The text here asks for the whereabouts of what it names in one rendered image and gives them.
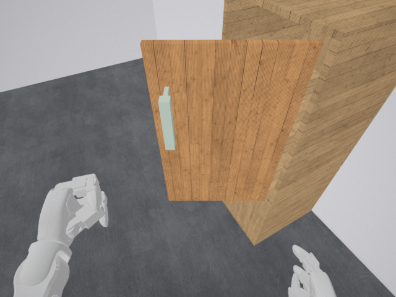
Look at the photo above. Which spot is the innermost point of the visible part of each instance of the robot left hand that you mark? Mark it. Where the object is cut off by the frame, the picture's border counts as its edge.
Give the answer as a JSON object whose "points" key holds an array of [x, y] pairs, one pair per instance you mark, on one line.
{"points": [[56, 219]]}

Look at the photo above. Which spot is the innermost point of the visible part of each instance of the handle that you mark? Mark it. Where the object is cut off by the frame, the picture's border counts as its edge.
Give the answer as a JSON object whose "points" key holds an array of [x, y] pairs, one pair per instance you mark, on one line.
{"points": [[166, 115]]}

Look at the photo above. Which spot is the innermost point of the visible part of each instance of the robot right hand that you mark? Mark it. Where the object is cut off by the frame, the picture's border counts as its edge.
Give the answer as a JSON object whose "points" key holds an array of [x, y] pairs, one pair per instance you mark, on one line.
{"points": [[316, 283]]}

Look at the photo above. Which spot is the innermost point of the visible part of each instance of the cupboard door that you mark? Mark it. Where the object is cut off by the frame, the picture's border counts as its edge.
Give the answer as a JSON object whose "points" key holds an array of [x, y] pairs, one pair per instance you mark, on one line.
{"points": [[234, 103]]}

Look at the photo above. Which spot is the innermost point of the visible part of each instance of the left robot forearm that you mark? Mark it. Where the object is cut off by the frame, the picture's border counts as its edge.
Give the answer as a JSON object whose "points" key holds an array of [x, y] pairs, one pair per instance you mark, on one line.
{"points": [[45, 271]]}

